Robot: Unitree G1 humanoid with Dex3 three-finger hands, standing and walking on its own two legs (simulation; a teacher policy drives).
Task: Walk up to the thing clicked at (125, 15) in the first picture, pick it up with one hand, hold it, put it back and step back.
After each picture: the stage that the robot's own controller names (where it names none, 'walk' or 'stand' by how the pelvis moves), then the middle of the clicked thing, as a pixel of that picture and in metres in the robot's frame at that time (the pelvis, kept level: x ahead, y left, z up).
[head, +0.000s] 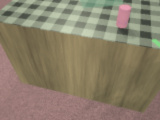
stand; (123, 16) +0.84 -0.20 -0.01
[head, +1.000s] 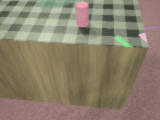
walk; (82, 14) +0.78 +0.06 +0.02
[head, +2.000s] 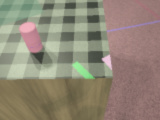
stand; (31, 37) +0.56 +0.25 +0.02
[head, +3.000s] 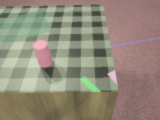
stand; (43, 54) +0.55 +0.22 -0.02
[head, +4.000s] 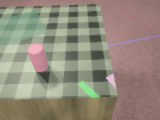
stand; (38, 58) +0.52 +0.22 -0.02
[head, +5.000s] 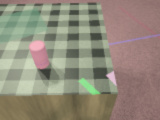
stand; (39, 55) +0.53 +0.23 -0.02
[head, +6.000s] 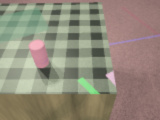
stand; (39, 54) +0.54 +0.23 -0.02
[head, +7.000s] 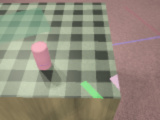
stand; (41, 56) +0.52 +0.22 -0.02
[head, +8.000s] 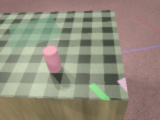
rise first; (52, 59) +0.53 +0.20 -0.01
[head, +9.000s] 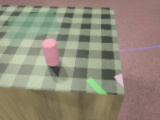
go down; (51, 52) +0.56 +0.18 -0.01
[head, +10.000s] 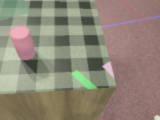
go down; (23, 43) +0.52 +0.20 +0.02
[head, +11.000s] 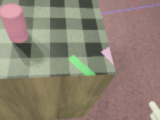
close in; (15, 24) +0.55 +0.19 +0.05
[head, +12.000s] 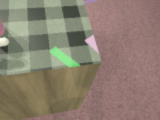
close; out of the picture +0.56 +0.22 +0.08
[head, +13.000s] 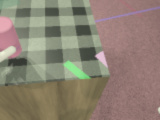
lift; (6, 38) +0.48 +0.21 +0.10
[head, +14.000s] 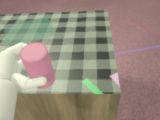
lift; (39, 66) +0.31 +0.14 +0.20
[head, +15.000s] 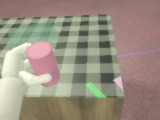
hold; (44, 65) +0.32 +0.13 +0.20
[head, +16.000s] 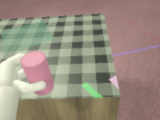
hold; (38, 73) +0.32 +0.14 +0.16
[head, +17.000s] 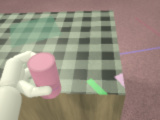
hold; (46, 76) +0.29 +0.13 +0.18
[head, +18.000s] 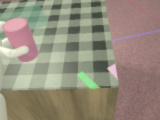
crouch; (22, 40) +0.42 +0.19 +0.19
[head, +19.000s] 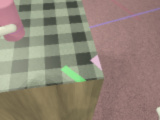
lower; (8, 19) +0.51 +0.17 +0.17
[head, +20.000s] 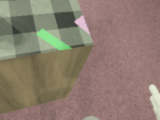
lower; out of the picture +0.57 +0.18 +0.10
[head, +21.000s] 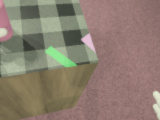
lower; out of the picture +0.54 +0.17 +0.08
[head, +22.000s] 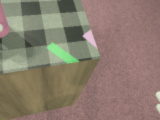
lower; out of the picture +0.54 +0.18 +0.08
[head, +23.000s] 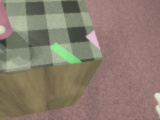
lower; out of the picture +0.54 +0.18 +0.08
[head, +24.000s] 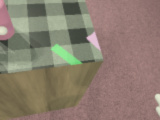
open; out of the picture +0.54 +0.18 +0.08
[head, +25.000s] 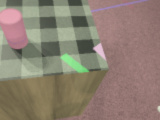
sink last; (14, 30) +0.53 +0.17 +0.06
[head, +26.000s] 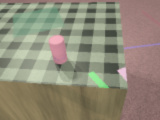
stand; (58, 49) +0.55 +0.17 +0.03
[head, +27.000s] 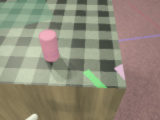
stand; (49, 46) +0.52 +0.17 +0.05
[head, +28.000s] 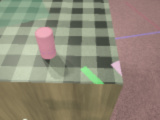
stand; (46, 43) +0.53 +0.18 +0.05
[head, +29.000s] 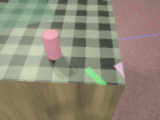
stand; (52, 45) +0.54 +0.16 +0.03
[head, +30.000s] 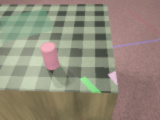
stand; (50, 56) +0.53 +0.18 -0.02
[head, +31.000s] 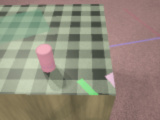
stand; (46, 58) +0.52 +0.19 -0.02
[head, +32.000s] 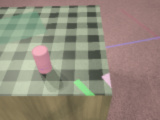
stand; (42, 59) +0.51 +0.22 -0.02
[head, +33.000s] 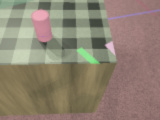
walk; (42, 26) +0.59 +0.18 +0.01
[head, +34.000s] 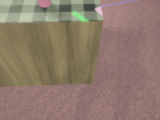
walk; out of the picture +0.82 +0.25 +0.01
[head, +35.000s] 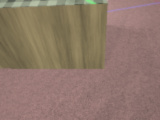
stand; out of the picture +1.16 +0.19 +0.00
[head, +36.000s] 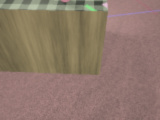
stand; out of the picture +1.12 +0.17 -0.01
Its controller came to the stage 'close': yes
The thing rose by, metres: 0.21
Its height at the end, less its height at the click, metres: +0.00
